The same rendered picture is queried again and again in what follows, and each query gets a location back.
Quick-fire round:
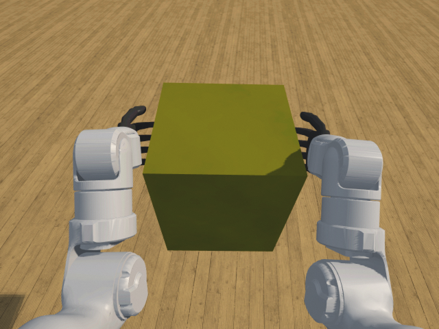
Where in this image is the carton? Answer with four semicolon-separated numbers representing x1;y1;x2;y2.
143;82;308;252

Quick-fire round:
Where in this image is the left robot hand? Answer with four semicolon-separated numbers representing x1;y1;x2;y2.
117;106;154;165

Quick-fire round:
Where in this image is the left robot forearm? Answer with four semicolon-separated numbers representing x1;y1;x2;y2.
61;127;142;300

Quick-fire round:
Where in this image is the right robot hand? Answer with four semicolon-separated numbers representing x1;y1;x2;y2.
295;112;330;173

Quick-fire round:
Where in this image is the right robot upper arm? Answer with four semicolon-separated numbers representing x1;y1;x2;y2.
304;259;423;329

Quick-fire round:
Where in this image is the right robot forearm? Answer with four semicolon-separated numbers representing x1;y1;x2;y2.
307;134;393;312

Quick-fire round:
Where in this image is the left robot upper arm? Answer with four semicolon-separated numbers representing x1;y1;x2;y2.
18;252;148;329

